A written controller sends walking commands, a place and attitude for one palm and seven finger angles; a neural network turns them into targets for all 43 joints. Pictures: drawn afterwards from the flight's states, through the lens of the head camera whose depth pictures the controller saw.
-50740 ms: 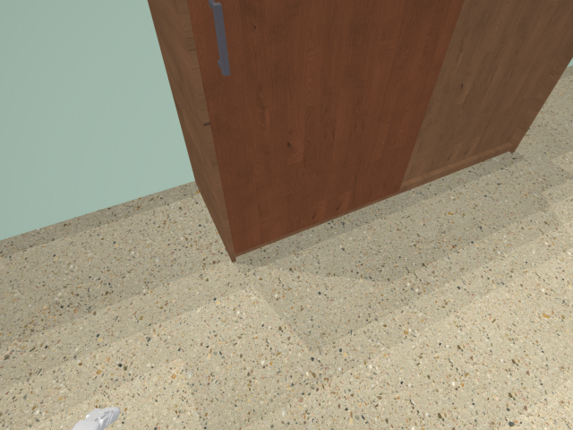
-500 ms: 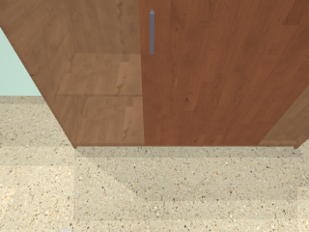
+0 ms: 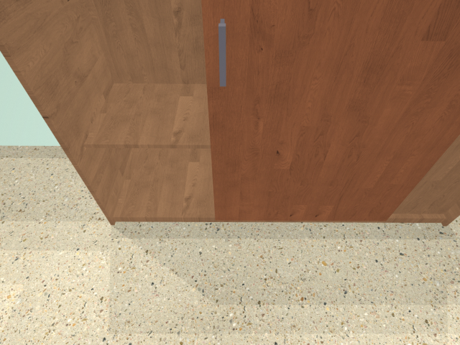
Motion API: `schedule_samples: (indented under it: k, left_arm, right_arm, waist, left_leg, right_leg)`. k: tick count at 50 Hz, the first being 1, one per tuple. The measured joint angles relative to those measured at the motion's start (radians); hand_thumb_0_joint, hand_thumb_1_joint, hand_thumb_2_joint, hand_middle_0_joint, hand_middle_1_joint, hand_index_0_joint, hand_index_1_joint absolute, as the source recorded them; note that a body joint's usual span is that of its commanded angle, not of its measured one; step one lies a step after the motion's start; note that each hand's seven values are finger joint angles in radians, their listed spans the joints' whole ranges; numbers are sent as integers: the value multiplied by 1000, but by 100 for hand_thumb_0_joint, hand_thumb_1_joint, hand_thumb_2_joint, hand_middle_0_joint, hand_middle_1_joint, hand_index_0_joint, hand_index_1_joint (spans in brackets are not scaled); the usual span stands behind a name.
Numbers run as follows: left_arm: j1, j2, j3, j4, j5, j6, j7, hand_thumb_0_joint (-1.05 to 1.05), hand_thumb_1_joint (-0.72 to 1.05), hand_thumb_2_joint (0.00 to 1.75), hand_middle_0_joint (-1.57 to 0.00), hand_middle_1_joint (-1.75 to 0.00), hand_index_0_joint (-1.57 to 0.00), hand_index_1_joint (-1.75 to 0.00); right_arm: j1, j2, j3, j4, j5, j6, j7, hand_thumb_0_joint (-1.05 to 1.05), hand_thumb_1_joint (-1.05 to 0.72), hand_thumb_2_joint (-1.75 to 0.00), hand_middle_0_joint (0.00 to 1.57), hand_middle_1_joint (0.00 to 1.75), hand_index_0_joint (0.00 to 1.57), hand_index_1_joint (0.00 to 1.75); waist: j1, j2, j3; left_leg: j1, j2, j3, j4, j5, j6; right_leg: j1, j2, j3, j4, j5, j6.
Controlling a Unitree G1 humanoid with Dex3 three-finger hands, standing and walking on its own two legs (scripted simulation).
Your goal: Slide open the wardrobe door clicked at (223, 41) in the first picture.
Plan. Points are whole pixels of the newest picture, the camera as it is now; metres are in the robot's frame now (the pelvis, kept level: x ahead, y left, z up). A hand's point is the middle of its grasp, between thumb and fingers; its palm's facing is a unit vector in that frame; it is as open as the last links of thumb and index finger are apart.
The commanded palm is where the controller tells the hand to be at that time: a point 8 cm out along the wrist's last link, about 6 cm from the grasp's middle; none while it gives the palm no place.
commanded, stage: stand and wait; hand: left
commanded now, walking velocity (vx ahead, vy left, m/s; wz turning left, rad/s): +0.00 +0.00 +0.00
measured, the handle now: (222, 53) +0.75 +0.07 +0.13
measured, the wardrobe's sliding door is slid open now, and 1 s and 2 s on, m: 0.51 0.51 0.51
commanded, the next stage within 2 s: none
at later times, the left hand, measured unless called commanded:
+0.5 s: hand out of the picture +0.07 +0.23 -0.16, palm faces -0.02 -0.95 -0.30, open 7.4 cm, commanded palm none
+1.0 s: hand out of the picture +0.06 +0.23 -0.16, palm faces -0.03 -0.95 -0.30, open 7.4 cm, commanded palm none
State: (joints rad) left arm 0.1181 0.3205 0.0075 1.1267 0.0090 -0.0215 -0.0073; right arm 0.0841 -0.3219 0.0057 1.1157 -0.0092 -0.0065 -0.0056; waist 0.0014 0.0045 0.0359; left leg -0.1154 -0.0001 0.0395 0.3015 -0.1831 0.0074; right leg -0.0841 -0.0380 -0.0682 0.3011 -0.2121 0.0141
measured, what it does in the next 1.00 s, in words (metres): stands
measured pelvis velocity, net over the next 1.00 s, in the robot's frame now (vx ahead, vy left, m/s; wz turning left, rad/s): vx -0.01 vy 0.00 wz -0.01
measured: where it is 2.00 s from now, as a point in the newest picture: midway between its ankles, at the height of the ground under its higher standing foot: outside the picture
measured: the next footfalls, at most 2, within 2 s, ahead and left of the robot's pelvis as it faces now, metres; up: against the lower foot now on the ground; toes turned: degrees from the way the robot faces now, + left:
none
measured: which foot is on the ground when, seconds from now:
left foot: down 0.00-1.00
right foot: down 0.00-1.00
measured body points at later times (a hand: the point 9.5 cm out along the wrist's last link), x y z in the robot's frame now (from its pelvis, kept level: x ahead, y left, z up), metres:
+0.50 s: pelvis +0.00 -0.01 +0.00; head +0.01 -0.01 +0.45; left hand +0.07 +0.27 -0.14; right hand +0.07 -0.29 -0.14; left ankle -0.01 +0.11 -0.75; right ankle -0.03 -0.12 -0.75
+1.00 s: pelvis -0.01 +0.00 +0.00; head +0.00 +0.00 +0.45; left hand +0.06 +0.28 -0.14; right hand +0.06 -0.29 -0.14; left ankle -0.01 +0.11 -0.75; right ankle -0.03 -0.12 -0.75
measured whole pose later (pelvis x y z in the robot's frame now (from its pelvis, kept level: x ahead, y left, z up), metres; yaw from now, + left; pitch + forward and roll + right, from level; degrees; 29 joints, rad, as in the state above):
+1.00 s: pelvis -0.01 +0.00 +0.00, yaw -1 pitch -1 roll +0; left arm 0.13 0.32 0.01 1.14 0.01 -0.02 -0.01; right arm 0.11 -0.32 0.00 1.13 -0.01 0.00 -0.01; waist 0.00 0.00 0.04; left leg -0.10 0.01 0.05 0.29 -0.16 0.00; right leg -0.07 -0.02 -0.06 0.28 -0.18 0.01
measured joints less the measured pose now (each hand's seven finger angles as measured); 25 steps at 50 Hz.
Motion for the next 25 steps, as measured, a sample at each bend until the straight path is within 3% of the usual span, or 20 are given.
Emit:
schedule_samples:
  k: [25]
  left_arm:
    - [10,-19,2,4,-1,0,4,0,90,89,-21,-30,-21,-30]
  right_arm:
    - [32,17,-1,12,-1,2,-6,0,-91,-90,20,30,20,30]
  waist:
    - [-6,-5,2]
  left_leg:
    - [14,16,5,-7,3,-12]
  right_leg:
    - [13,16,5,-11,7,-12]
